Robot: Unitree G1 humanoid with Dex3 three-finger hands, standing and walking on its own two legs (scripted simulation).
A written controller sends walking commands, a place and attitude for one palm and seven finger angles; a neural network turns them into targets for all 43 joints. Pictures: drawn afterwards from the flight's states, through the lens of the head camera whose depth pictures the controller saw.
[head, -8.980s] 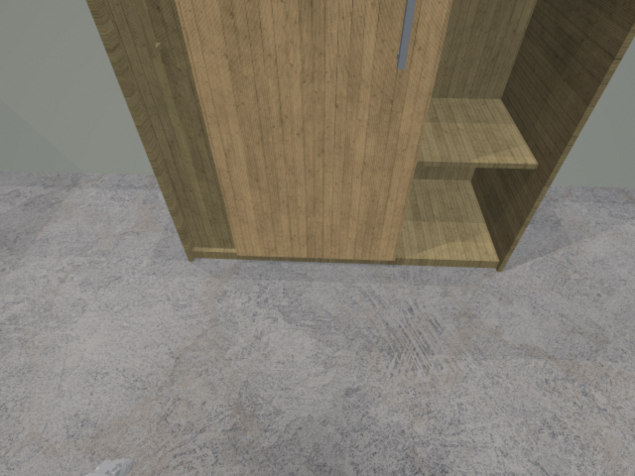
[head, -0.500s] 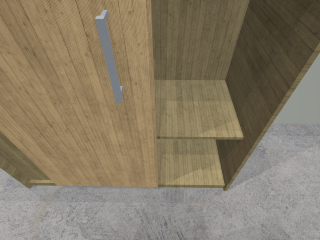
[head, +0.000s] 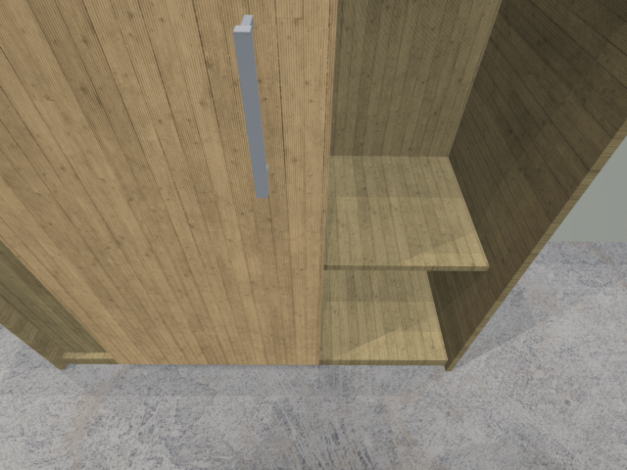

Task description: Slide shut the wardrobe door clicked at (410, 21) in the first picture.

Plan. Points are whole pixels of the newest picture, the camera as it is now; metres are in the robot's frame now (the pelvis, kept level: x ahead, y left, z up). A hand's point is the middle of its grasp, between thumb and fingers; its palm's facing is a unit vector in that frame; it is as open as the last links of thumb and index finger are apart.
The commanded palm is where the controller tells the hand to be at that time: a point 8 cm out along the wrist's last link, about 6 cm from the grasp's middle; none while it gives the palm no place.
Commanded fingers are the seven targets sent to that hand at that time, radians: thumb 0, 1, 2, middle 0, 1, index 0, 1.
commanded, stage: look again from close up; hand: left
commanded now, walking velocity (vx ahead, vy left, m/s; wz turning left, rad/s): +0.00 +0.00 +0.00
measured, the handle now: (256, 118) +0.51 +0.11 +0.19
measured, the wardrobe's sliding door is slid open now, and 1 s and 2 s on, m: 0.42 0.42 0.42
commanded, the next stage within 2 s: raise the hand with hooked fingers in 0.52 s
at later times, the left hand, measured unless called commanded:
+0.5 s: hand out of the picture -0.01 +0.17 -0.18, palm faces +0.03 -0.98 -0.18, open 7.4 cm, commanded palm none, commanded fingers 0.00 0.90 0.90 -0.20 -0.30 -0.20 -0.30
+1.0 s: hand (190, 403) +0.19 +0.16 +0.01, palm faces +0.07 -1.00 -0.04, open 8.3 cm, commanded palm +0.13 +0.23 +0.00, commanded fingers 0.00 0.43 0.70 -0.23 -0.60 -0.23 -0.60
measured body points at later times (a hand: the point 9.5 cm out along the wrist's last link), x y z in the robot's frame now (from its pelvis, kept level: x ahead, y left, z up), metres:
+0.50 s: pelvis +0.01 +0.00 +0.00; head +0.01 +0.00 +0.45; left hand -0.01 +0.22 -0.16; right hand +0.03 -0.23 -0.15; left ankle +0.00 +0.08 -0.74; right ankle -0.04 -0.12 -0.74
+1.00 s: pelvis -0.03 -0.05 -0.05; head -0.01 -0.05 +0.40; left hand +0.18 +0.21 +0.02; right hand +0.16 -0.31 -0.11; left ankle +0.00 +0.08 -0.74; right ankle -0.03 -0.12 -0.74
